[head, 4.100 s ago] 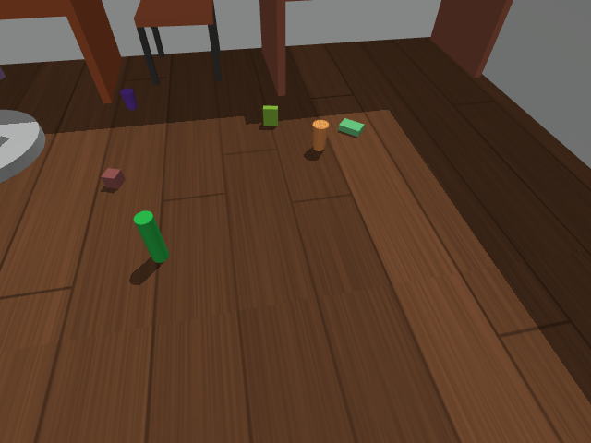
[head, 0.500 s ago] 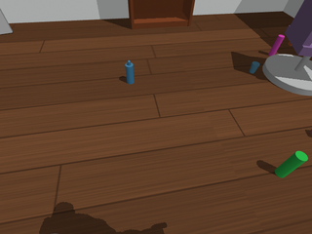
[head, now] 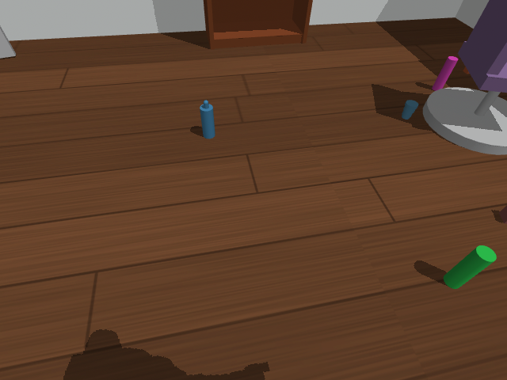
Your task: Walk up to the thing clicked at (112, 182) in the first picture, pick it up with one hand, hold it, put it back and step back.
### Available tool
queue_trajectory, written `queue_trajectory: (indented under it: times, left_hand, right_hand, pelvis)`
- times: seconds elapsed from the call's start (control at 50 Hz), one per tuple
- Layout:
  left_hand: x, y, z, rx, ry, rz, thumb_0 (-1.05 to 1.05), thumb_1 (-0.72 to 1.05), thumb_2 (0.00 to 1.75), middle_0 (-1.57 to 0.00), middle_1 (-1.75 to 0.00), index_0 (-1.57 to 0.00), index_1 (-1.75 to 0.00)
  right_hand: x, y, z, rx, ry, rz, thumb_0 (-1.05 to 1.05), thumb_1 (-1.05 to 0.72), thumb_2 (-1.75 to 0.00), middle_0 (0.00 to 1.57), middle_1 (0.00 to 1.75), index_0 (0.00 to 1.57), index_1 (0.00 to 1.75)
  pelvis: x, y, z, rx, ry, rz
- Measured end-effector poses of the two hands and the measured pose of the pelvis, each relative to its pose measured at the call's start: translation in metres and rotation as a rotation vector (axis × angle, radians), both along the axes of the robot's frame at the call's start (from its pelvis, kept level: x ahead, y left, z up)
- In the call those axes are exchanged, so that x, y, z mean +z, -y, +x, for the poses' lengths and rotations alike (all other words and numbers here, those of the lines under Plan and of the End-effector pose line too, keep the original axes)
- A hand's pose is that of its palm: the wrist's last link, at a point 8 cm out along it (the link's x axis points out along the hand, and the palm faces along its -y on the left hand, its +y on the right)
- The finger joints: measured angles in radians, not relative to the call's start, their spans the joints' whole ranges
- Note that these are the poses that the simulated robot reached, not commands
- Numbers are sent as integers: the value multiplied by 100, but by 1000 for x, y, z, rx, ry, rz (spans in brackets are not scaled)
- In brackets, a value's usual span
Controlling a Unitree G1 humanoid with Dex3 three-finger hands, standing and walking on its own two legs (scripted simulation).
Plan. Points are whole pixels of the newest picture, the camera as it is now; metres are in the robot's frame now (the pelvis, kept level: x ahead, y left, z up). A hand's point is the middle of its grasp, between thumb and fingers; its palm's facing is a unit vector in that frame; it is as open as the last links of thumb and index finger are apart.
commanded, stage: stand
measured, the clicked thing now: out of the picture +1.01 -1.31 -0.75
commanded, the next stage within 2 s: none
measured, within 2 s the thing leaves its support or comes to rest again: neither
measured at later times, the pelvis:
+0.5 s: pelvis +0.00 -0.01 +0.00, yaw -1 degrees
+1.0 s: pelvis +0.01 -0.01 +0.00, yaw -1 degrees
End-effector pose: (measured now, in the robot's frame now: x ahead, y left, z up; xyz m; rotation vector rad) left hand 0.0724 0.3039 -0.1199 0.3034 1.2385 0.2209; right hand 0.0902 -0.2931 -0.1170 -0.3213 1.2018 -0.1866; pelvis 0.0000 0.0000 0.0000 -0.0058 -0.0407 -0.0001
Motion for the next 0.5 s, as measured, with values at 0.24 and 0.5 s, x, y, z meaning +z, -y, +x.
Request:
queue_trajectory:
  times: [0.24, 0.5]
  left_hand:
    - [0, 9, -10, -10, -15, -7, 0, 91, 90, -21, -30, -21, -30]
    - [1, 13, -11, -16, -27, 0, 0, 91, 90, -21, -30, -21, -30]
  right_hand:
    - [-1, 5, -11, -15, -8, 8, 1, -90, -90, 20, 30, 20, 30]
    - [-5, 14, -31, -36, -57, 5, 1, -90, -90, 20, 30, 20, 30]
  pelvis:
    - [1, 5, -4, -10, 3, 1]
    - [1, 10, -3, -14, -2, 2]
